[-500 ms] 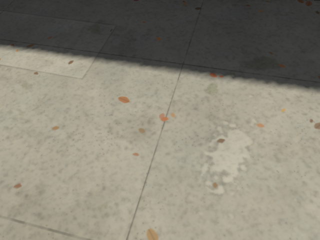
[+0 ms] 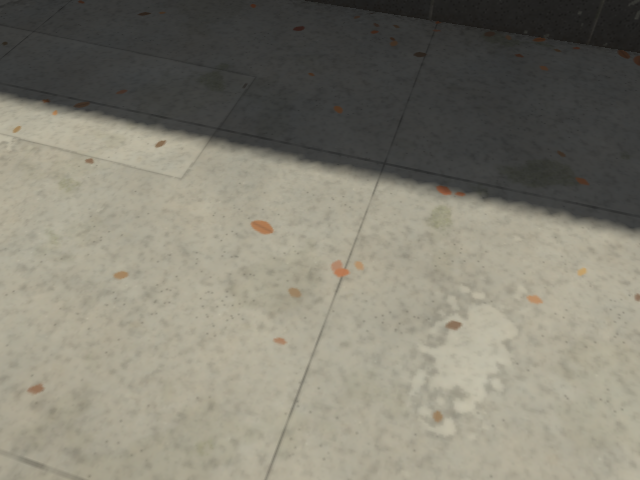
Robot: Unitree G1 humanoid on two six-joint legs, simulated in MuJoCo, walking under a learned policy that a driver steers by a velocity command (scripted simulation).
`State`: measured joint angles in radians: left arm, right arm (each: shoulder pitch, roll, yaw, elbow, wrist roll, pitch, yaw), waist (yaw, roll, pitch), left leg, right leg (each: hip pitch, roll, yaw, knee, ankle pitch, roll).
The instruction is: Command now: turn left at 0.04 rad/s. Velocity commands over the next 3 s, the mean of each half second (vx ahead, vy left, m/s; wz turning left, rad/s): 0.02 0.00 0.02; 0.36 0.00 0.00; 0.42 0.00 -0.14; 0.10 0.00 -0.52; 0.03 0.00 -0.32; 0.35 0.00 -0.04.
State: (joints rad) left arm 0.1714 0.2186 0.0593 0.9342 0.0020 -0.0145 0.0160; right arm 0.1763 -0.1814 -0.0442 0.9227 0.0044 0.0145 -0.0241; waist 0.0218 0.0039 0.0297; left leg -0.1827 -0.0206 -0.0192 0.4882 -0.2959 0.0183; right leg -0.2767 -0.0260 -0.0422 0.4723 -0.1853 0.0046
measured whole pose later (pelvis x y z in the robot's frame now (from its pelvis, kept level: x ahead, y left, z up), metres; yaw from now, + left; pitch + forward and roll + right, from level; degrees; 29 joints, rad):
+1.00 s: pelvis +0.19 -0.05 +0.00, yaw -1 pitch +1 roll +0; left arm 0.45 0.19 0.02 1.09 0.00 -0.09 0.00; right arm -0.01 -0.23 -0.07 0.89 0.03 -0.07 0.01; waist 0.09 0.03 0.02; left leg -0.65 0.07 0.01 0.63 0.03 0.04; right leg 0.11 0.03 -0.03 0.15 -0.29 -0.05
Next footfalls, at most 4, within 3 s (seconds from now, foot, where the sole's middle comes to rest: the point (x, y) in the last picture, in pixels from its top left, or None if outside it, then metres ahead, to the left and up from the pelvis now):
1.14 left None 0.48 0.08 -0.77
1.66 right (405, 399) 0.69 -0.14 -0.77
2.12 left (308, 379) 0.73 0.08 -0.77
2.48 right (404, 449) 0.57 -0.13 -0.77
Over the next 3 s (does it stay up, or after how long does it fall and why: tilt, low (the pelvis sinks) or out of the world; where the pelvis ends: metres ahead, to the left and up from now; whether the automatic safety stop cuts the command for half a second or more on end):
stays up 0.77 -0.02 0.01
